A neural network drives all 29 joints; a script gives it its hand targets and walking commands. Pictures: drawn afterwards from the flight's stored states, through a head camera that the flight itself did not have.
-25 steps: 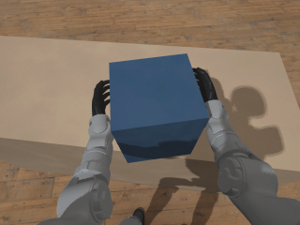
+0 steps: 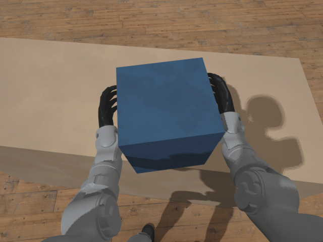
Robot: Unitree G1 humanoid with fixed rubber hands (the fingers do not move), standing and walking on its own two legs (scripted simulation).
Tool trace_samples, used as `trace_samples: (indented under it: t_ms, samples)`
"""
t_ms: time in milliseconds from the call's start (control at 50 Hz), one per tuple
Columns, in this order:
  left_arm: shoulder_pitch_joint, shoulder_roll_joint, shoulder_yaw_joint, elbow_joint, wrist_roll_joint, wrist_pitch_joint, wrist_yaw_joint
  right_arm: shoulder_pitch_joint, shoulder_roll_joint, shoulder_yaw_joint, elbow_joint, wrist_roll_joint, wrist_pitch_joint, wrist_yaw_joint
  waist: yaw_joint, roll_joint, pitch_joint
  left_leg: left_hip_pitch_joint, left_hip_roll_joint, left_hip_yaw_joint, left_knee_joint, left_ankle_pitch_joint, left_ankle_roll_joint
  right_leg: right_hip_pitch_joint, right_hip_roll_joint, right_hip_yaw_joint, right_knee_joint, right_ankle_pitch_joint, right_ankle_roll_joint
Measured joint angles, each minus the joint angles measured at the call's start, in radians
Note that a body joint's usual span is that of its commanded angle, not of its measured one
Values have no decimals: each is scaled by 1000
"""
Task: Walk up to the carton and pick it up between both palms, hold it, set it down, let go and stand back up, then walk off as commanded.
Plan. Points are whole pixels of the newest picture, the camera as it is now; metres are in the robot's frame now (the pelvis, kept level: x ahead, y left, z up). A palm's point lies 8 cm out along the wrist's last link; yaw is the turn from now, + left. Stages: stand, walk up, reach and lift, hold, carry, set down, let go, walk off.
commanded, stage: reach and lift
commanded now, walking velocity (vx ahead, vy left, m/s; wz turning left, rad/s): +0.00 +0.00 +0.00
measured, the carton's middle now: (165, 122) +0.40 +0.05 +0.00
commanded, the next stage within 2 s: none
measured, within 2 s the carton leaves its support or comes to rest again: neither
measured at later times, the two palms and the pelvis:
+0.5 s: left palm (105, 121) +0.37 +0.20 +0.04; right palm (223, 106) +0.43 -0.09 +0.06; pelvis +0.00 +0.00 +0.00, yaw +0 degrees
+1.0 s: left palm (110, 119) +0.36 +0.18 +0.06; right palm (237, 112) +0.39 -0.11 +0.09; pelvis -0.02 +0.01 +0.00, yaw +0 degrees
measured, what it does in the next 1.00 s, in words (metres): stands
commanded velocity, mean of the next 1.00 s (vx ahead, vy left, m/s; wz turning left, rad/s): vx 0.00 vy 0.00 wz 0.00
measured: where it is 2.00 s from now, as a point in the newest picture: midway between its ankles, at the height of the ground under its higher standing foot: outside the picture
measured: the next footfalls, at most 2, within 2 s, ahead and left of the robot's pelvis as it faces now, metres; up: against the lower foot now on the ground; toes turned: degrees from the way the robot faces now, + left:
none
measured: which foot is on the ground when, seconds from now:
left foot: down 0.00-1.00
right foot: down 0.00-1.00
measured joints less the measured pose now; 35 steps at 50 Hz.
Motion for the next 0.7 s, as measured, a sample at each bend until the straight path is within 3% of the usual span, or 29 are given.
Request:
trace_samples:
  t_ms: [500,700]
  samples:
    - [2,0,0,5,0,-20,-2,-10,-10,2,57,-1,-63,-24,0,-20,-1,0,1,1,0,7,0,0,0,0,0,7,0]
    - [9,0,-19,5,0,12,-3,17,-16,64,57,71,-43,-36,-5,-23,-11,0,1,1,0,14,0,0,0,0,0,15,2]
